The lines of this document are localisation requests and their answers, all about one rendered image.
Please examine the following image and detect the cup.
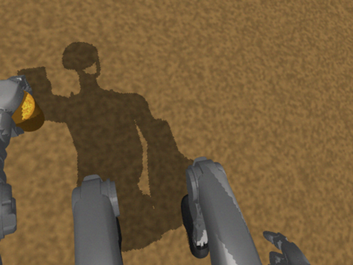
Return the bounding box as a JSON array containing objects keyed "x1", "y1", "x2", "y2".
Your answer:
[{"x1": 12, "y1": 90, "x2": 45, "y2": 132}]

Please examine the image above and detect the right robot foot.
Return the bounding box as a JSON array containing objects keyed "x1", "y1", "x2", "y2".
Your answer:
[{"x1": 181, "y1": 194, "x2": 209, "y2": 258}]

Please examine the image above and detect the left robot hand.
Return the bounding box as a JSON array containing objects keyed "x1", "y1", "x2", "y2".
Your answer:
[{"x1": 0, "y1": 75, "x2": 33, "y2": 137}]

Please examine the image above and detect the left robot arm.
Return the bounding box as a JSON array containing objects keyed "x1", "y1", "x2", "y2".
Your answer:
[{"x1": 0, "y1": 110, "x2": 17, "y2": 265}]

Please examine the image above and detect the right robot hand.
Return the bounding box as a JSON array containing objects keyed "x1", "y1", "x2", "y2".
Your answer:
[{"x1": 263, "y1": 231, "x2": 311, "y2": 265}]

